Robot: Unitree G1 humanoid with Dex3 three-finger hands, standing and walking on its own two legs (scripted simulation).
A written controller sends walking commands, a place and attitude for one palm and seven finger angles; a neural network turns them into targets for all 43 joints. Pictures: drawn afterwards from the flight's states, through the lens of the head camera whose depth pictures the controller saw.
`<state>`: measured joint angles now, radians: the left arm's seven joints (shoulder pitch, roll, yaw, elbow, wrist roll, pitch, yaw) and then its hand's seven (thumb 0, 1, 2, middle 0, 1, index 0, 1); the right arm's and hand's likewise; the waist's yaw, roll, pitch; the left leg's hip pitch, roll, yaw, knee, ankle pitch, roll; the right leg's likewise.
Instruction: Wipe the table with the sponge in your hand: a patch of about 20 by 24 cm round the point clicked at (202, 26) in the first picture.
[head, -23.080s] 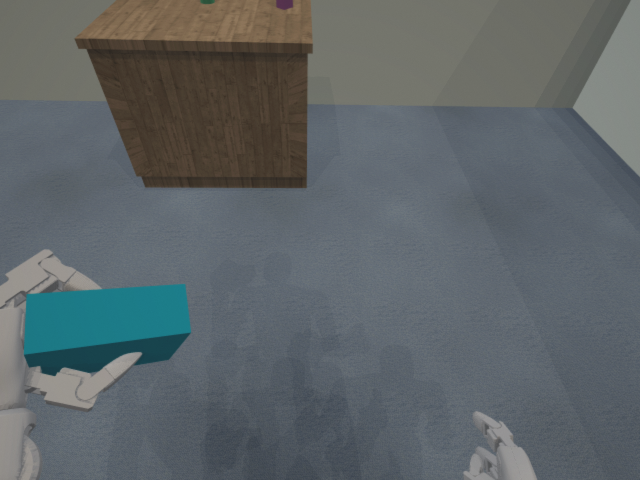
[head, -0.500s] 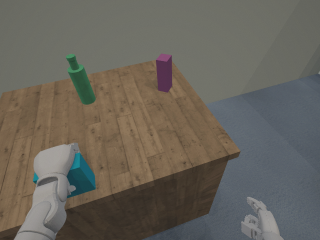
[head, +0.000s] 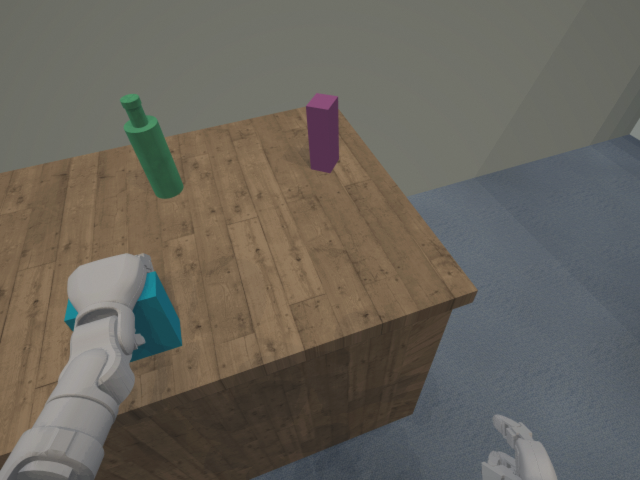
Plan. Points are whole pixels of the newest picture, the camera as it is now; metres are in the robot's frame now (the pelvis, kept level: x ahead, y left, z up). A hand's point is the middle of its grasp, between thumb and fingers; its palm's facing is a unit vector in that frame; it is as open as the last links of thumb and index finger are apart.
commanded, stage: wipe forward along the first lane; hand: left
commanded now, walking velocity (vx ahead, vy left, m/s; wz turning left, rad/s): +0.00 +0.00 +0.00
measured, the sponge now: (135, 329) +0.30 +0.31 -0.01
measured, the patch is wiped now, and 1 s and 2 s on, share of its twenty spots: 0.10 0.30 0.40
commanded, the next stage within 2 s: slide across to the middle lane in 1.24 s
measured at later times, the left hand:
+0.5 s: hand (126, 286) +0.35 +0.33 +0.03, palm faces -0.10 +0.00 -0.99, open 9.1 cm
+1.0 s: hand (125, 253) +0.41 +0.36 +0.03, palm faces -0.14 +0.02 -0.99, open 9.1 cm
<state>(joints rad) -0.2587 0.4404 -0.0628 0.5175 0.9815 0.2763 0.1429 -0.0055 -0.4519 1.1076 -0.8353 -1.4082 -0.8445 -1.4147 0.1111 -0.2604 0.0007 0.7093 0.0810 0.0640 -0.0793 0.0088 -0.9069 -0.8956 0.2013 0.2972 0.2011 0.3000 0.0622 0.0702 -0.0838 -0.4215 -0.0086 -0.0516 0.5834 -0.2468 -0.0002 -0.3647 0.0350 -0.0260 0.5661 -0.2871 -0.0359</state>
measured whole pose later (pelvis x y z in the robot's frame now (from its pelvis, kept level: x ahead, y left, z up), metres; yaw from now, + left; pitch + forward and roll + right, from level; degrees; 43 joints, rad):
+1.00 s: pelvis +0.00 +0.01 -0.01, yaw -1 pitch +13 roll -2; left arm -0.68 0.61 0.02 1.03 1.04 0.14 0.19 0.01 -0.49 1.16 -0.84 -1.41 -0.85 -1.43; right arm 0.26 -0.28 -0.01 0.73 0.08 0.09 -0.06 0.01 -0.91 -0.90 0.20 0.30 0.20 0.30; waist -0.04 0.05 -0.12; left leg -0.66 0.00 -0.05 0.71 -0.28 0.01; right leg -0.58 0.05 -0.02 0.64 -0.29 -0.02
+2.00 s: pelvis +0.03 +0.03 -0.01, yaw -1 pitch +14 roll -2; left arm -0.79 0.48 -0.08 1.07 1.03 0.25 0.24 -0.01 -0.47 1.15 -0.83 -1.43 -0.83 -1.45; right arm 0.22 -0.25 -0.02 0.76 0.06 0.11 -0.01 0.00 -0.91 -0.90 0.20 0.30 0.20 0.30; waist -0.04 0.04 -0.13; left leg -0.60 -0.01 -0.04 0.65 -0.30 0.03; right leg -0.51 0.03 -0.01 0.56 -0.30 0.00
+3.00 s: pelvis +0.03 +0.02 +0.00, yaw +0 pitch +9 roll -1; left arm -0.53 0.30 -0.23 0.75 0.98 0.45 0.27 -0.01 -0.43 1.11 -0.80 -1.45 -0.81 -1.47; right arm 0.13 -0.24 -0.01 0.71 0.09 0.18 -0.01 0.01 -0.91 -0.90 0.20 0.30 0.20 0.30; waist 0.03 0.06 -0.15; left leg -0.46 -0.03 -0.04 0.60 -0.30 0.03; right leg -0.38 0.02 -0.02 0.54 -0.32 -0.01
